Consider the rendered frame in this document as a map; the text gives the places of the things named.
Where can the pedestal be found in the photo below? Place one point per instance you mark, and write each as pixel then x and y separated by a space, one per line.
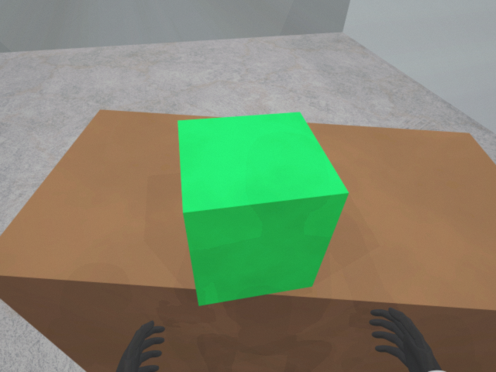
pixel 101 249

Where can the robot right hand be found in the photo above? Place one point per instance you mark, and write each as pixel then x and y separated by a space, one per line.
pixel 412 350

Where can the carton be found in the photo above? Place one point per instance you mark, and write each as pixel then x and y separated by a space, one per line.
pixel 261 201

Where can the robot left hand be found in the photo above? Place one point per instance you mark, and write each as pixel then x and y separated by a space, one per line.
pixel 133 356

